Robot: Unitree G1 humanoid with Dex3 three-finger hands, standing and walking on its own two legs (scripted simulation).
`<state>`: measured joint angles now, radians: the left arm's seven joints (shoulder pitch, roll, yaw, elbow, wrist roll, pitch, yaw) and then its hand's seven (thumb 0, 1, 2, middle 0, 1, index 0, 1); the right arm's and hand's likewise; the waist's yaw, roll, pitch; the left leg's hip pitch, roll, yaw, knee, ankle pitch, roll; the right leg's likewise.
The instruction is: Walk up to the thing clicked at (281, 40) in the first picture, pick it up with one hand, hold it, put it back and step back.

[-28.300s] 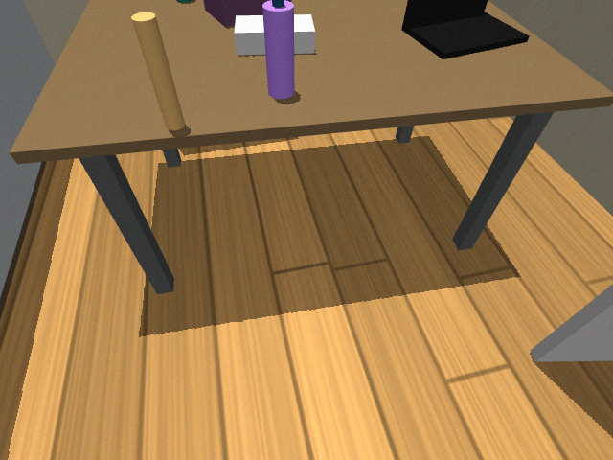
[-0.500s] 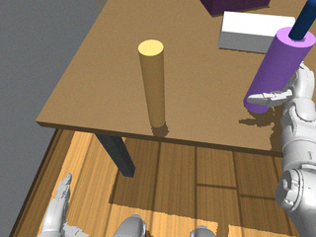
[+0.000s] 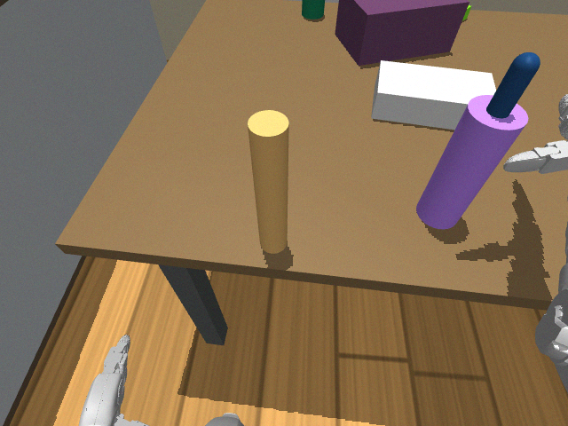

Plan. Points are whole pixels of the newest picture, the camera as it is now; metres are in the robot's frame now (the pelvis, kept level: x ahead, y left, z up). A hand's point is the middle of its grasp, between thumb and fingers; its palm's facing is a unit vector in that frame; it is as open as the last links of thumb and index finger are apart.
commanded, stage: rise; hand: right
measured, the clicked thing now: (473, 152) +0.46 -0.22 +0.14
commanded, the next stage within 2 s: sink last in 0.12 s
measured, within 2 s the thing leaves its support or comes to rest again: neither
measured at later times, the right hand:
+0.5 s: hand out of the picture +0.39 -0.38 +0.18, palm faces +0.50 +0.79 -0.35, open 17.5 cm
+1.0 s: hand out of the picture +0.17 -0.25 +0.17, palm faces +0.41 +0.81 -0.43, open 17.7 cm
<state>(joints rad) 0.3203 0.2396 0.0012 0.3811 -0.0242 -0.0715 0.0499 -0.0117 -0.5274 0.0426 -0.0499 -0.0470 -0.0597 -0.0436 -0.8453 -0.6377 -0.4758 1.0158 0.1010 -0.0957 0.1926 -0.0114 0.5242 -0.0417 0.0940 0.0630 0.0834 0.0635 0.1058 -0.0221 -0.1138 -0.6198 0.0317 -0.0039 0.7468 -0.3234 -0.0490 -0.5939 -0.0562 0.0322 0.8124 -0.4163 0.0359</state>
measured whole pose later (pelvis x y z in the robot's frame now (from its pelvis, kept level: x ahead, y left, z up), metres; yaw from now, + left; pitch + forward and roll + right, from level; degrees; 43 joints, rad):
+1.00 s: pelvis +0.00 +0.01 +0.02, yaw -2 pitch -1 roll +0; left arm 0.34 0.23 0.15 0.38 -0.04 -0.04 0.05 -0.01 -0.50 0.03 -0.04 -0.04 -0.06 -0.03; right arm 0.49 -0.33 -0.36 -0.37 0.07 -0.12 -0.02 -0.01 0.60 -0.04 0.06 0.05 0.06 0.06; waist -0.06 -0.07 -0.02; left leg -0.29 0.06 0.02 0.60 -0.28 -0.04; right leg -0.25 -0.03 0.05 0.60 -0.33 0.04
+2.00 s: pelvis -0.01 +0.01 +0.03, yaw -2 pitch -1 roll +0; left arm 0.18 0.17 0.01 0.61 0.00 -0.15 0.06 0.01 0.80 0.85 -0.19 -0.28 -0.20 -0.28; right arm 0.38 -0.19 -0.03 0.35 -0.01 -0.19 -0.02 -0.01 0.59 -0.03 0.05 0.04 0.05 0.04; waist 0.00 0.01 0.06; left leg -0.27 0.05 0.02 0.52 -0.23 -0.04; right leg -0.23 -0.04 0.04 0.52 -0.27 0.05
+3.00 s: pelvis -0.02 +0.00 +0.03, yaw +0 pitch -4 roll -1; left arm 0.19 0.38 -0.01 1.03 0.03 0.02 -0.02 0.01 0.90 0.90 -0.20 -0.30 -0.20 -0.30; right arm 0.21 -0.39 0.02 1.03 -0.03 -0.01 0.00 0.00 0.58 -0.03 0.05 0.04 0.05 0.04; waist 0.00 -0.01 0.04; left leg -0.21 0.07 -0.02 0.46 -0.20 -0.05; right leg -0.15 -0.02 0.00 0.45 -0.25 0.02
